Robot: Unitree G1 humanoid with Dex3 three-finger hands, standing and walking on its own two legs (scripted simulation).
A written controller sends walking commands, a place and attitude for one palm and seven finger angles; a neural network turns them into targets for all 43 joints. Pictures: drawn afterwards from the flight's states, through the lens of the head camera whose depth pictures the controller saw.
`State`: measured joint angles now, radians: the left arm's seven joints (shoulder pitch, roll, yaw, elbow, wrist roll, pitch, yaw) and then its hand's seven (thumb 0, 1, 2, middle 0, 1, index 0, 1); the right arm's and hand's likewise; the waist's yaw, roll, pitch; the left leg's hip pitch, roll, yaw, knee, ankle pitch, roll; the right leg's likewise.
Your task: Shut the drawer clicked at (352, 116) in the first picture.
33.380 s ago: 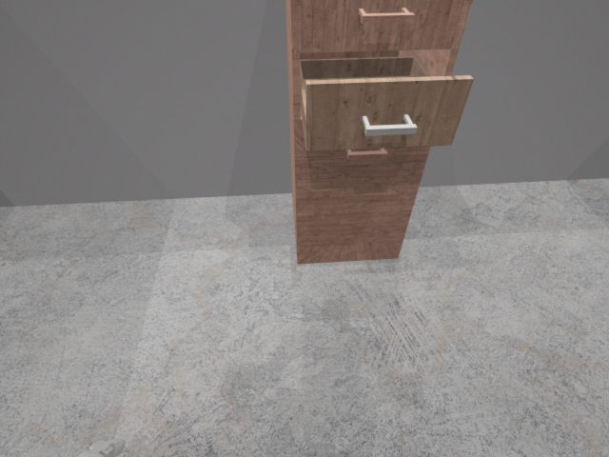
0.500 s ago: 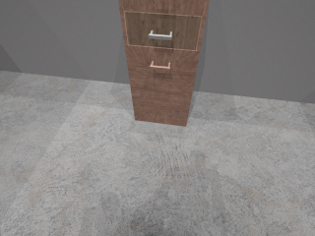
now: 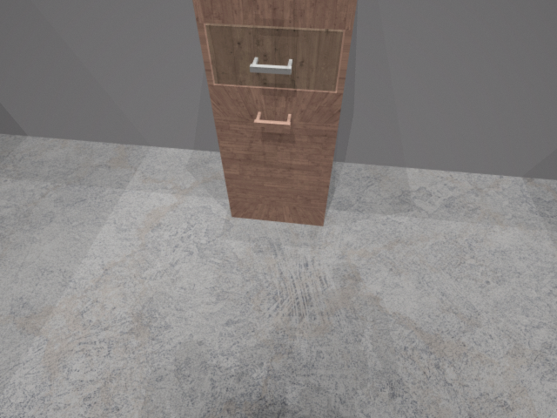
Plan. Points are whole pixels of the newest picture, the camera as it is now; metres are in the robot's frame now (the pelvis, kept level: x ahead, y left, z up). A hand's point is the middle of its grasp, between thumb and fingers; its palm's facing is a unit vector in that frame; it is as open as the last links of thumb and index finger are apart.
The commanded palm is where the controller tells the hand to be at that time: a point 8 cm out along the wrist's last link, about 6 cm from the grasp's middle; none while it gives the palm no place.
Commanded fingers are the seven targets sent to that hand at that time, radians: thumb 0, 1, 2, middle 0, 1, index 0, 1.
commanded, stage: look to check the result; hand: left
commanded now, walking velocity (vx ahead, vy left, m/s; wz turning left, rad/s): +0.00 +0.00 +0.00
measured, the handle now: (271, 65) +1.02 +0.07 +0.00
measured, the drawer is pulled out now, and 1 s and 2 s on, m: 0.00 0.00 0.00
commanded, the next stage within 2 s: stand and wait in 0.54 s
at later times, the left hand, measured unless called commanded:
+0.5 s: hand out of the picture +0.09 +0.22 -0.16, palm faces -0.01 -0.95 -0.31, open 7.4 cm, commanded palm none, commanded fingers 0.00 0.90 0.90 -0.20 -0.30 -0.20 -0.30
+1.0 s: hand out of the picture +0.11 +0.23 -0.15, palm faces -0.02 -0.95 -0.32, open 7.4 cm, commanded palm none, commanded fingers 0.00 0.90 0.90 -0.20 -0.30 -0.20 -0.30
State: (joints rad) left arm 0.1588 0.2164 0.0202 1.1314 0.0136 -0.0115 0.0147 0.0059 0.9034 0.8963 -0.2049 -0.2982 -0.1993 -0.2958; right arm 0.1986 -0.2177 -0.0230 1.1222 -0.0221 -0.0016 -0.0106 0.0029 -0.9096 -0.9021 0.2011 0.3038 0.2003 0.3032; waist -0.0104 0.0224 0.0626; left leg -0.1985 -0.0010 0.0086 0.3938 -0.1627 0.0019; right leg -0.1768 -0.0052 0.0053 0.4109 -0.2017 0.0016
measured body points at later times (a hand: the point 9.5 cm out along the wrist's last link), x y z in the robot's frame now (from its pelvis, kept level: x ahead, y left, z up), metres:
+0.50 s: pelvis +0.02 -0.01 +0.00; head +0.04 -0.02 +0.45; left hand +0.09 +0.27 -0.14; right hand +0.08 -0.28 -0.15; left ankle +0.03 +0.12 -0.74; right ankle +0.01 -0.12 -0.74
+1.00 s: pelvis +0.03 -0.01 +0.00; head +0.05 -0.01 +0.45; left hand +0.11 +0.28 -0.13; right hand +0.10 -0.29 -0.14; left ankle +0.03 +0.12 -0.74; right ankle +0.01 -0.12 -0.74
